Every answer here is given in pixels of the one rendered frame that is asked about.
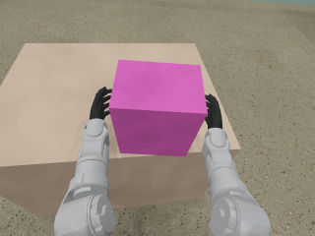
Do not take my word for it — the carton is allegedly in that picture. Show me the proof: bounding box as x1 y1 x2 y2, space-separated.
108 59 208 156

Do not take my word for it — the right robot hand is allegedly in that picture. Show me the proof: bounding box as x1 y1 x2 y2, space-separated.
205 94 222 130

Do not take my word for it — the robot right upper arm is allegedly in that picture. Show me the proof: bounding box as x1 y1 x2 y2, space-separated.
209 196 283 236

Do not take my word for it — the left robot hand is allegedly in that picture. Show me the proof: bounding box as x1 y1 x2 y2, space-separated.
90 87 112 120

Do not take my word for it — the robot left forearm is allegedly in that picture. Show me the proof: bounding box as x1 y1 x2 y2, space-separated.
54 118 110 235

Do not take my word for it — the pedestal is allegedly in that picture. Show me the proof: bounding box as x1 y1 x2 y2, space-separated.
0 43 241 217

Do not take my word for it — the robot right forearm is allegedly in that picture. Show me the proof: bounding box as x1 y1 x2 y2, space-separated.
202 128 260 207

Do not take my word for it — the robot left upper arm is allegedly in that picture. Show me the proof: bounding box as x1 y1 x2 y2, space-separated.
54 193 116 236

